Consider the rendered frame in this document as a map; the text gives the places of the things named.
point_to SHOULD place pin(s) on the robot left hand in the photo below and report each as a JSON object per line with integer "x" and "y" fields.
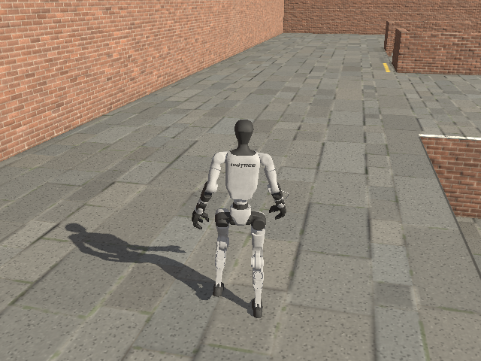
{"x": 196, "y": 218}

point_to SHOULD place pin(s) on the robot right forearm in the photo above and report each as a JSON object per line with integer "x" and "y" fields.
{"x": 278, "y": 198}

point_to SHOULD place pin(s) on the left robot upper arm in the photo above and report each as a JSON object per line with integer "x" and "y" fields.
{"x": 218, "y": 158}

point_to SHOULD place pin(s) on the robot torso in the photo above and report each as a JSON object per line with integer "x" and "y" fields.
{"x": 241, "y": 180}

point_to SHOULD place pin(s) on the robot right hand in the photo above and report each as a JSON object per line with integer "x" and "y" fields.
{"x": 282, "y": 211}

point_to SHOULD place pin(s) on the right robot upper arm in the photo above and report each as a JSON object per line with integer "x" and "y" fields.
{"x": 266, "y": 160}

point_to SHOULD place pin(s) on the robot right thigh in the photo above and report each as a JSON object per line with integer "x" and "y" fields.
{"x": 258, "y": 224}

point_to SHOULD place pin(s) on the robot left forearm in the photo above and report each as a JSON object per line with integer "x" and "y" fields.
{"x": 203, "y": 201}

